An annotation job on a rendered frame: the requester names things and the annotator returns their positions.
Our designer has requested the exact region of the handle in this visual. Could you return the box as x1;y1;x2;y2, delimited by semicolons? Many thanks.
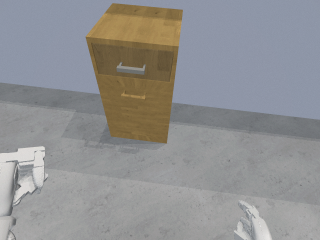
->
116;62;146;75
120;94;146;102

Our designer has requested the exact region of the robot left forearm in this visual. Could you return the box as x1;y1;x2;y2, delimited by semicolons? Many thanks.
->
0;216;17;240

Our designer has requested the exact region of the drawer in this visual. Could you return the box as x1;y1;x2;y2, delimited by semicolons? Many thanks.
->
92;43;174;82

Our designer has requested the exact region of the robot left hand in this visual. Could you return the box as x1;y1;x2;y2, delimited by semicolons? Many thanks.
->
0;146;48;217

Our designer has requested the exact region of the cabinet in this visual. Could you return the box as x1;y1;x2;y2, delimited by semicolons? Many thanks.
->
85;3;183;144

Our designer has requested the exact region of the robot right hand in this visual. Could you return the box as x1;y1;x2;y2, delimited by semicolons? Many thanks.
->
234;200;272;240

